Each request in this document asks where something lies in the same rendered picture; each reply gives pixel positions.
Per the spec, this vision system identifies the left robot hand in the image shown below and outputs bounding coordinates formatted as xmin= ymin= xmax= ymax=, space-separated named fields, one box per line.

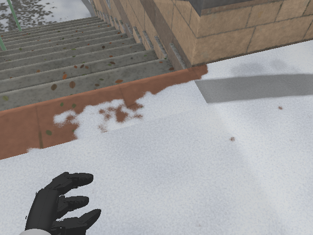
xmin=24 ymin=171 xmax=102 ymax=235

